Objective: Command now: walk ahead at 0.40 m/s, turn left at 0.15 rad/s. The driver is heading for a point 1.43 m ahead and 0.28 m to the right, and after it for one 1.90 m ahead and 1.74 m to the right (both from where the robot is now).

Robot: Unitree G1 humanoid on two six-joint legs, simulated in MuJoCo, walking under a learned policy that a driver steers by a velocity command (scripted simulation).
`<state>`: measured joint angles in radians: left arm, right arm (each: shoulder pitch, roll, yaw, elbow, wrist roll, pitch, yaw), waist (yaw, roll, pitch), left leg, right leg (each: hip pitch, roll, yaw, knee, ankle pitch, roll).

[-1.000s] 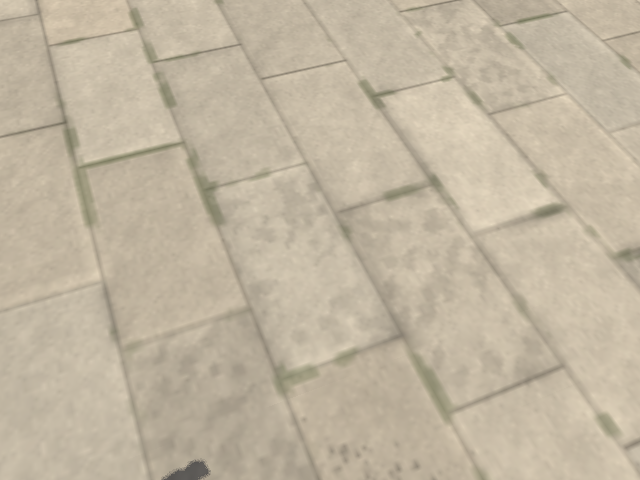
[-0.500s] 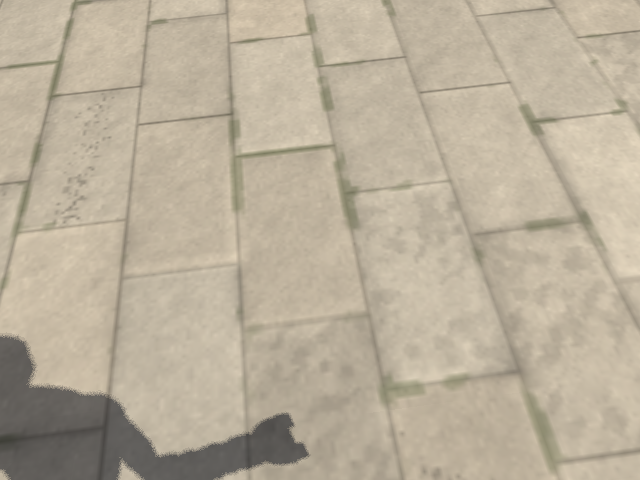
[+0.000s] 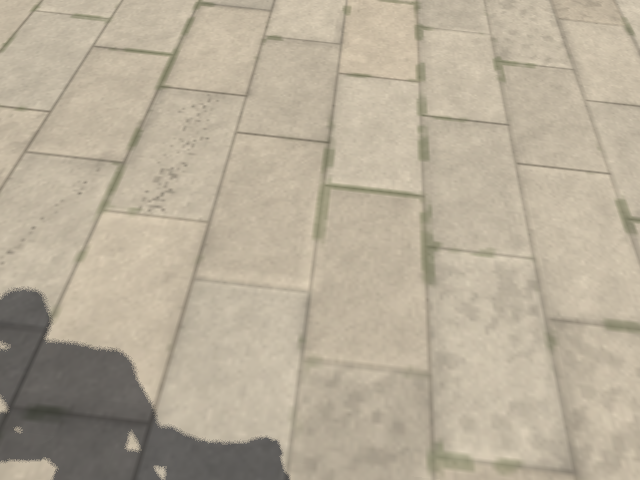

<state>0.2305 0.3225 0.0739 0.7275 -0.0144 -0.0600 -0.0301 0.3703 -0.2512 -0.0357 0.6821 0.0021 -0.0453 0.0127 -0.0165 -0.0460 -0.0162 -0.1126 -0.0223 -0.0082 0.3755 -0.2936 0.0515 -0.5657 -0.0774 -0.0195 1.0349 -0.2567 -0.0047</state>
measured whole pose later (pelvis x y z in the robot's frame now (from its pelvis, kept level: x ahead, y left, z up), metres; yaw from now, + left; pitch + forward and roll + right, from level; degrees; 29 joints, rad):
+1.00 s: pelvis +0.55 +0.03 -0.01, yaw -2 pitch +1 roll +0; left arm 0.29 0.32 0.05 0.82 -0.03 -0.06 -0.01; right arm 0.23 -0.26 -0.04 0.73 -0.01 -0.09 0.02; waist 0.00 -0.04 0.04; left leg -0.29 -0.01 0.08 0.44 -0.18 0.05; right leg -0.47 -0.05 0.05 1.16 -0.33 -0.02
